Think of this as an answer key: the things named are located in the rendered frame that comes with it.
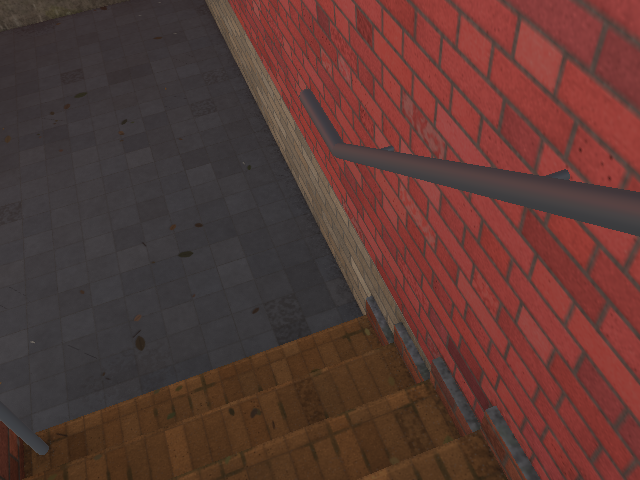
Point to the stairs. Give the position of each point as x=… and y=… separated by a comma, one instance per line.
x=333, y=405

